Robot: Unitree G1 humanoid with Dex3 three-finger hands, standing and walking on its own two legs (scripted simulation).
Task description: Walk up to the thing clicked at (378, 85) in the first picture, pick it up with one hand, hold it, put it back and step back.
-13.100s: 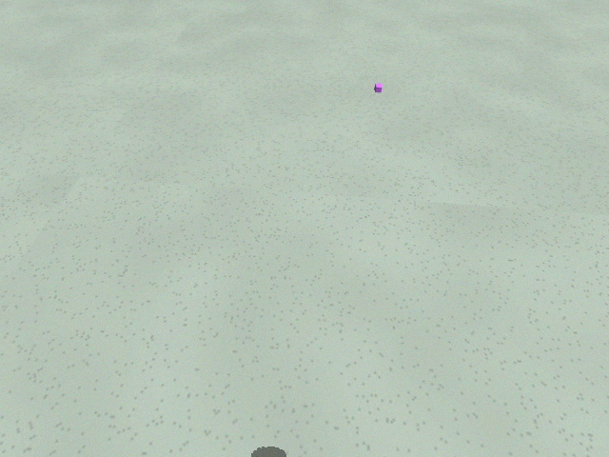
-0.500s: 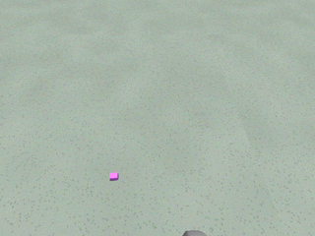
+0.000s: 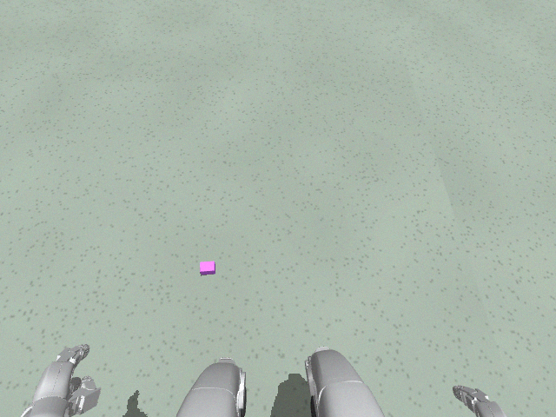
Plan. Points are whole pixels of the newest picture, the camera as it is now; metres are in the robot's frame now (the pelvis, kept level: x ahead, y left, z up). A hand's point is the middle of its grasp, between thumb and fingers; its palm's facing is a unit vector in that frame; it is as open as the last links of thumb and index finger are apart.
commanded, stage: walk up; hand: left
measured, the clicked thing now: (207, 268) +0.57 +0.23 -0.72
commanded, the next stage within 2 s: stand in 0.32 s
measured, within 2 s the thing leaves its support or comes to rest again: neither
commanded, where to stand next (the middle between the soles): +0.17 -0.01 m, yaw -2 degrees
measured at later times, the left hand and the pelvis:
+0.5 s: hand out of the picture -0.03 +0.24 -0.10, palm faces -0.09 -0.90 -0.42, open 7.4 cm; pelvis -0.04 -0.03 +0.04, yaw -6 degrees
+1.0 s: hand out of the picture +0.08 +0.22 -0.11, palm faces -0.13 -0.94 -0.31, open 7.4 cm; pelvis -0.05 -0.01 +0.04, yaw -6 degrees
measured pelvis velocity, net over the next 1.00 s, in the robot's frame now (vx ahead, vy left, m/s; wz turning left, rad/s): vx -0.05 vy -0.01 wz -0.11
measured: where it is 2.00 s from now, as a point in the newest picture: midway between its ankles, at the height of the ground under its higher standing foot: outside the picture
